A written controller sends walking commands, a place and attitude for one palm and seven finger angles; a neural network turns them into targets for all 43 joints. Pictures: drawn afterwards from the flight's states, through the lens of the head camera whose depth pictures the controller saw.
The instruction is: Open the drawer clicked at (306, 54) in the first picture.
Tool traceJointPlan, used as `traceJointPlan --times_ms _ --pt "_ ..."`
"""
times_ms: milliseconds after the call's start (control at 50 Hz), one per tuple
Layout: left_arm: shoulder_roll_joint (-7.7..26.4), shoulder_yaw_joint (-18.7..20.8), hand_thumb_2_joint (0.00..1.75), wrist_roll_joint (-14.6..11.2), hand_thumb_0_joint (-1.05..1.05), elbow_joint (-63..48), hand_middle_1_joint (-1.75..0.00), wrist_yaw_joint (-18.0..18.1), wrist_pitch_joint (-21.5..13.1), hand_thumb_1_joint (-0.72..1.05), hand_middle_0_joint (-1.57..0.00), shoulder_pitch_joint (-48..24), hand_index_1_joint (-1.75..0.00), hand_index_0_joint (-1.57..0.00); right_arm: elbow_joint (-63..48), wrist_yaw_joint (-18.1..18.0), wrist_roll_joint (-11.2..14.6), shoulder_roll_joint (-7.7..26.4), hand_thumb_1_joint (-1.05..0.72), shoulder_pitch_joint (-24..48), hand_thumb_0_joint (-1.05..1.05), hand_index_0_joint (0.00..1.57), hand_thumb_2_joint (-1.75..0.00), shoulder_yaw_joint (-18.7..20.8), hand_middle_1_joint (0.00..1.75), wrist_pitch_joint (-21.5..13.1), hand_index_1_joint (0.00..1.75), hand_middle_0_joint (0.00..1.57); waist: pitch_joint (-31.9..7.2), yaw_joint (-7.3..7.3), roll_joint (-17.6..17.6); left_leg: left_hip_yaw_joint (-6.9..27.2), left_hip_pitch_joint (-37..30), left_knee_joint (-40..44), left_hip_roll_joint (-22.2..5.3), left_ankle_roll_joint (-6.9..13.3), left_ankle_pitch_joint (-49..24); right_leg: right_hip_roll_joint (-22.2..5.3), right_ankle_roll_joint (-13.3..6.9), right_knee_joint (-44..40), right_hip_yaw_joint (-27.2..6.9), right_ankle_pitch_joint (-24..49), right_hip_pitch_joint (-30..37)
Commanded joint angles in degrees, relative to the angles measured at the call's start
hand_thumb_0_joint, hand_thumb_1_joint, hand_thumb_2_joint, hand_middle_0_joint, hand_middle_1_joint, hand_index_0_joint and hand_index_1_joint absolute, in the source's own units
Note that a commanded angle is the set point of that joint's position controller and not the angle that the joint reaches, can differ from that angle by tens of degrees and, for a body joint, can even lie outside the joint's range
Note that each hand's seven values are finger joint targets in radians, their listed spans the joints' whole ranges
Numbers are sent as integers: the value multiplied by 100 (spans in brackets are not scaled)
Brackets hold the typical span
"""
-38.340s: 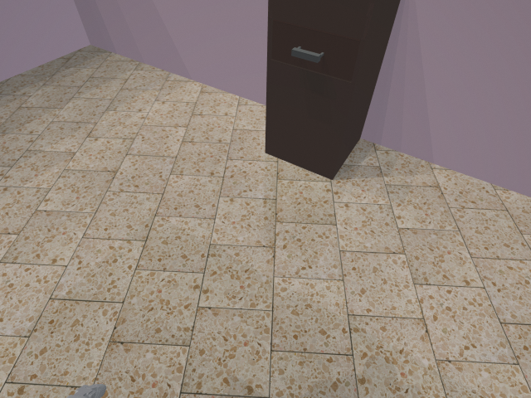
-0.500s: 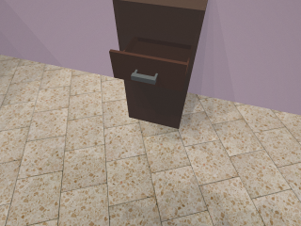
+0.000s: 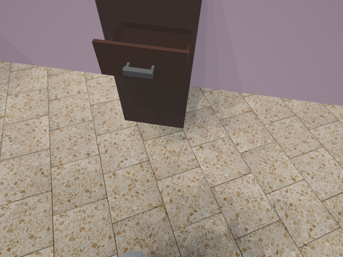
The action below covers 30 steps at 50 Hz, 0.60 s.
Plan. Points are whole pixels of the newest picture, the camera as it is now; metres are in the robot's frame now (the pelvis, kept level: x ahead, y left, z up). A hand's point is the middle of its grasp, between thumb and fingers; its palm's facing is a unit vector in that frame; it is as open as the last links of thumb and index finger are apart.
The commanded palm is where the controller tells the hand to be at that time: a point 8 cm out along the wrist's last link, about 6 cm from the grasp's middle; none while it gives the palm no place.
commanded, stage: take the last steps up to it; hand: left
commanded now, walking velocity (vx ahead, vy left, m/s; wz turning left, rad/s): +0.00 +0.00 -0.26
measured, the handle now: (139, 69) +0.80 +0.18 -0.11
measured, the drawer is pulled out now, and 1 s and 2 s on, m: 0.16 0.16 0.16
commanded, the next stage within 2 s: come to a stop and stand still in 0.82 s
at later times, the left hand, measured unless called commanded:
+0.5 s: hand out of the picture +0.10 +0.19 -0.18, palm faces -0.03 -0.98 -0.18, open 7.4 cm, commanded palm none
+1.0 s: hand (121, 198) +0.28 +0.17 -0.17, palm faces +0.00 -0.97 -0.23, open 7.2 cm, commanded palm none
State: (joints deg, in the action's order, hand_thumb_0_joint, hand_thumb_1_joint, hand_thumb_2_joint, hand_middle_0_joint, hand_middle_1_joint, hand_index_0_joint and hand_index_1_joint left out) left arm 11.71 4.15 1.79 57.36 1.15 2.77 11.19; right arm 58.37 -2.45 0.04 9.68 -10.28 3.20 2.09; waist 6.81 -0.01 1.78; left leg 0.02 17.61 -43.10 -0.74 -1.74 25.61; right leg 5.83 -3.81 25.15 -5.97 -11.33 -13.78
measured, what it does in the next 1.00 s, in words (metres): walks ahead: left foot, then right foot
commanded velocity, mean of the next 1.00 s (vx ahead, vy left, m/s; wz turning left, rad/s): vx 0.18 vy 0.04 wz -0.01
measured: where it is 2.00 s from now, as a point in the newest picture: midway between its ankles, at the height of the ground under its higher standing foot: (173, 242)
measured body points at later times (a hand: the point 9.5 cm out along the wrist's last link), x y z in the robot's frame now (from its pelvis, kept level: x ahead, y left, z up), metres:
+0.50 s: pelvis +0.06 +0.00 -0.01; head +0.10 +0.01 +0.44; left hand +0.11 +0.24 -0.17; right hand +0.03 -0.24 -0.16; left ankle +0.07 +0.12 -0.71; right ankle +0.01 -0.12 -0.74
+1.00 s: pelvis +0.22 -0.02 +0.00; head +0.27 -0.02 +0.44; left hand +0.28 +0.22 -0.15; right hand +0.20 -0.23 -0.17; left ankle +0.21 +0.11 -0.70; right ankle +0.19 -0.11 -0.74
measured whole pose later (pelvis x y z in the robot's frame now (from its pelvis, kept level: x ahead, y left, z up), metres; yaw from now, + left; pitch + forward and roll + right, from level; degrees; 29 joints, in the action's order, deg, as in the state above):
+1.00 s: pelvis +0.22 -0.02 +0.00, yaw -2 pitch +0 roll +0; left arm 9.0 3.5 1.6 59.3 1.9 -2.9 11.9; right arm 64.0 -0.7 -0.8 7.4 -15.7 2.4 0.2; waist 5.4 1.3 -0.6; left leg -4.2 22.8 -51.8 -3.7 -1.6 25.2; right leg -2.7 -1.2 28.4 9.0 -17.9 -10.5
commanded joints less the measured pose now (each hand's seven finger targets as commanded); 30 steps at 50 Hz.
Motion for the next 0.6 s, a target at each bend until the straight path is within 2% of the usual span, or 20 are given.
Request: traceJointPlan --times_ms 0,20,40,60,100,140,160,200,260,280,300,320,340,360,420,500,520,540,560,580 --pt "937 233 90 -77 0 -428 -30 4 -65 90 -20 -139 -30 -20 -84 -87 -20 569 -90 -918 0 20 -90 95 30 -166 30 20 -652 260 192 60 -1204 2022 -182 152 -1035 -1132 -238 -380 -1282 498 -266" --pt "654 170 90 -116 0 -502 -30 -17 -59 90 -20 -34 -30 -20 -102 -105 -85 917 -90 -966 0 20 -90 131 30 -216 30 20 -609 236 -880 1192 -1468 2616 -1110 532 -1116 -496 90 305 -748 -427 -965" --pt "476 111 90 -141 0 -555 -30 -52 -74 90 -20 44 -30 -20 -272 -127 -141 1312 -90 -834 0 20 -90 192 30 -223 30 20 -644 189 -1971 2269 -1061 3194 -2272 1074 -639 -159 371 1419 92 -1565 -1032" --pt "587 149 90 -99 0 -611 -30 -94 -56 90 -20 15 -30 -20 -425 -98 -203 1375 -90 -571 0 20 -90 175 30 -198 30 20 -541 135 -1439 2495 -165 3509 -2517 1419 367 -272 428 2493 190 -1960 -784" --pt "539 166 90 4 0 -481 -30 -168 -46 90 -20 -126 -30 -20 -373 -82 -229 1129 -90 -475 0 20 -90 104 30 -282 30 20 -149 48 -1087 1761 -560 3396 -1870 1162 -140 -441 417 3263 200 -1610 -1481" --pt "398 71 90 -5 0 -448 -30 -231 -146 90 -20 -162 -30 -20 -261 -48 -216 975 -90 -636 0 20 -90 60 30 -346 30 20 -226 66 -1104 1007 -1124 3137 -1515 994 -987 -588 423 2822 505 -1376 -1561" --pt "358 28 90 -14 0 -462 -30 -242 -196 90 -20 -285 -30 -20 -174 -30 -230 966 -90 -839 0 20 -90 71 30 -366 30 20 -275 162 -1114 888 -1300 3006 -1484 986 -1481 -633 411 2425 654 -1462 -1455" --pt "267 -57 90 -36 0 -452 -30 -254 -278 90 -20 -371 -30 -20 -15 7 -234 1026 -90 -1109 0 20 -90 86 30 -365 30 20 -385 272 -1234 696 -1391 2723 -1460 966 -2082 -602 368 1663 976 -1624 -982" --pt "293 -33 90 -52 0 -188 -30 -267 -353 90 -20 146 -30 -20 87 41 -168 996 -90 -1074 0 20 -90 72 30 -345 30 20 -469 30 -1036 312 -719 2067 -1099 651 -1818 -446 302 200 1274 -639 365" --pt "500 37 90 -47 0 -27 -30 -233 -380 90 -20 582 -30 -20 26 61 -121 849 -90 -959 0 20 -90 44 30 -357 30 20 -489 -172 -640 86 20 1501 -798 470 -1253 -693 188 -243 907 -442 1302" --pt "1018 143 90 -6 0 145 -30 -171 -431 90 -20 1097 -30 -20 -153 98 -55 550 -90 -800 0 20 -90 -25 30 -386 30 20 -542 -377 585 -516 1274 392 -213 168 -91 -1910 -260 -823 -739 -866 2179" --pt "1468 230 90 -20 0 241 -30 -126 -414 90 -20 1452 -30 -20 -383 142 -93 495 -90 -364 0 20 -90 -36 30 -386 30 20 -373 -619 1214 -558 1931 -771 -120 82 1246 -3006 -843 -1388 -1911 -1286 2067" --pt "1456 235 90 -18 0 185 -30 -77 -417 90 -20 1364 -30 -20 -489 170 -112 622 -90 -180 0 20 -90 8 30 -377 30 20 -289 -592 839 -234 2024 -1398 -324 137 1173 -3152 -1114 -1449 -2057 -1907 1746" --pt "1252 238 90 -6 0 162 -30 -45 -435 90 -20 1021 -30 -20 -381 172 -120 572 -90 -73 0 20 -90 38 30 -387 30 20 -50 -444 1182 16 2155 -1608 -510 136 836 -2817 -1072 -1266 -1752 -1430 1507" --pt "962 184 90 12 0 52 -30 -56 -502 90 -20 438 -30 -20 -222 269 -105 302 -90 -272 0 20 -90 26 30 -353 30 20 124 -53 704 -113 1072 -703 -669 71 205 -2517 -716 -1243 -493 -395 401" --pt "852 170 90 -80 0 84 -30 -118 -450 90 -20 134 -30 -20 299 281 -118 251 -90 -1529 0 20 -90 2 30 -425 30 20 -127 433 -36 -916 -1401 1432 -148 -27 -1146 -1607 -131 -410 538 -1302 -760" --pt "538 94 90 -87 0 24 -30 -140 -403 90 -20 172 -30 -20 454 230 -155 647 -90 -2027 0 20 -90 97 30 -474 30 20 -195 596 -1233 204 -1839 2053 -781 218 -606 -1080 126 890 876 -1562 -1373" --pt "182 25 90 -109 0 -173 -30 -154 -384 90 -20 130 -30 -20 510 148 -222 1202 -90 -2613 0 20 -90 237 30 -507 30 20 -444 786 -2485 2230 -2052 3049 -2228 918 -35 -449 417 2675 1420 -2328 -2077" --pt "270 31 90 -102 0 -341 -30 -166 -410 90 -20 -187 -30 -20 464 91 -234 1303 -90 -2669 0 20 -90 236 30 -469 30 20 -470 782 -1503 2881 -1798 3383 -2660 1443 470 -695 267 3588 795 -2440 -2344" --pt "192 24 90 -52 0 -316 -30 -171 -444 90 -20 -468 -30 -20 436 69 -248 1146 -90 -2469 0 20 -90 187 30 -512 30 20 -253 727 -1103 2565 -1546 3257 -2500 1438 -62 -943 221 4139 634 -1977 -2578"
